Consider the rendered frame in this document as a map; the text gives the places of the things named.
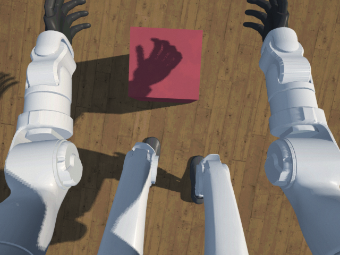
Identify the left robot hand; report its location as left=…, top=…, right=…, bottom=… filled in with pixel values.
left=44, top=0, right=91, bottom=45

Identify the robot right upper arm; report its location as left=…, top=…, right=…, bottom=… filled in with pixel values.
left=264, top=138, right=340, bottom=255

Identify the robot left upper arm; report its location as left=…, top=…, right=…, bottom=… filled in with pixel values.
left=0, top=139, right=83, bottom=255

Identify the right robot thigh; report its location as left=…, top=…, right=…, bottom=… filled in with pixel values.
left=196, top=160, right=249, bottom=255

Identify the left robot thigh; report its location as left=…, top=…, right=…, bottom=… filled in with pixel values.
left=97, top=148, right=159, bottom=255

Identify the carton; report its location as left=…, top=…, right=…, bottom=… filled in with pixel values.
left=128, top=27, right=203, bottom=103

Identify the right robot hand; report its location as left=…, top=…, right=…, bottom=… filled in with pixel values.
left=243, top=0, right=290, bottom=42

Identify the robot thigh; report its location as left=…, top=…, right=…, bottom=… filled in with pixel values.
left=97, top=148, right=159, bottom=255
left=196, top=160, right=249, bottom=255

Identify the left robot forearm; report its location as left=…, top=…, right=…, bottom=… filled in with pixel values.
left=4, top=30, right=76, bottom=188

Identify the right robot forearm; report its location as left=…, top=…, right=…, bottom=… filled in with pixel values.
left=259, top=27, right=340, bottom=151

